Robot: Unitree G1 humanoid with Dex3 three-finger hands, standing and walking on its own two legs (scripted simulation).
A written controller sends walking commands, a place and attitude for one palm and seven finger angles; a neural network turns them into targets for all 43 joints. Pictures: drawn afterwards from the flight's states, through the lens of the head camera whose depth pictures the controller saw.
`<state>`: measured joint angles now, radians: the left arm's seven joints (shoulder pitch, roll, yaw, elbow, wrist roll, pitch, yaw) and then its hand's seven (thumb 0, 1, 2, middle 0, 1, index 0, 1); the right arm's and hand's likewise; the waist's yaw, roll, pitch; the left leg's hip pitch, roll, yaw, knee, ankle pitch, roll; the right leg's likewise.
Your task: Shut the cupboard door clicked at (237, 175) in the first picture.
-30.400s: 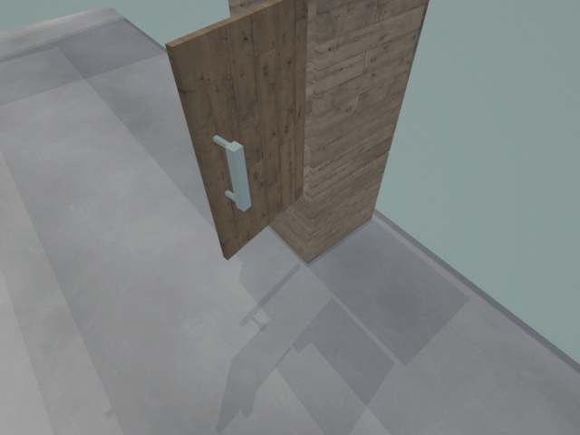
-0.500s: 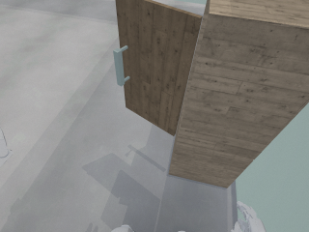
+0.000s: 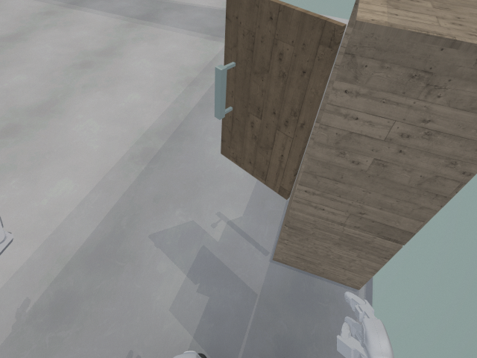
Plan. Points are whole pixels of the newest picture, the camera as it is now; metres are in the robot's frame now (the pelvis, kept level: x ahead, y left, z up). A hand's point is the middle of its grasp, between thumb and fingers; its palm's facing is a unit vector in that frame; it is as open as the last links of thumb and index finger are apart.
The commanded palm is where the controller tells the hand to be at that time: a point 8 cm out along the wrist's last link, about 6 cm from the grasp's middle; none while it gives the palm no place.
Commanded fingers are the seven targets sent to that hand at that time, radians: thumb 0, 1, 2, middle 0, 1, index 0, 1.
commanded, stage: step back with the hand held close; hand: left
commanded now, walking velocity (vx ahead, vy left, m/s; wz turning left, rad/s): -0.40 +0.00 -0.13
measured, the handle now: (225, 91) +0.86 +0.12 -0.02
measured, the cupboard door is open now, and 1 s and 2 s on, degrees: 67 67 67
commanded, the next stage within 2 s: stop stepping back and stand still in 0.10 s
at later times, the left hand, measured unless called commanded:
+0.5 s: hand out of the picture +0.13 +0.28 +0.18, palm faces +0.45 -0.83 -0.33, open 7.4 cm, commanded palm +0.07 +0.31 +0.19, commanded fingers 0.00 0.90 0.90 -0.20 -0.30 -0.20 -0.30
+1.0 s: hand out of the picture +0.11 +0.28 +0.17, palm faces +0.40 -0.82 -0.40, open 7.4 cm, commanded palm +0.06 +0.32 +0.19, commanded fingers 0.00 0.90 0.90 -0.20 -0.30 -0.20 -0.30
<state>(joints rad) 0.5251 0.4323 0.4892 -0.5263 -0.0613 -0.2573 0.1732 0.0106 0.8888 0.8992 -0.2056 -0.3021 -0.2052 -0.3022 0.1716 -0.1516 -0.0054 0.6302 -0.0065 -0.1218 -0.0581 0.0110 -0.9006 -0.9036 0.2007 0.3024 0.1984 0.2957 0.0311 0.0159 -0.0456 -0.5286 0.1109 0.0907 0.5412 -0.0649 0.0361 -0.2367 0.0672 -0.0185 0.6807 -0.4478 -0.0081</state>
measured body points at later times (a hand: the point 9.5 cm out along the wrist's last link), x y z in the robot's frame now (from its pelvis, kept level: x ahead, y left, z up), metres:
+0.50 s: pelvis -0.10 +0.03 +0.00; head -0.11 +0.06 +0.44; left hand +0.10 +0.32 +0.20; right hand -0.02 -0.26 -0.08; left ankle -0.01 +0.12 -0.73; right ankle -0.11 -0.14 -0.72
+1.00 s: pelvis -0.12 +0.03 +0.01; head -0.13 +0.03 +0.46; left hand +0.08 +0.32 +0.19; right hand -0.02 -0.24 -0.09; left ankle -0.08 +0.16 -0.73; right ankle -0.14 -0.06 -0.73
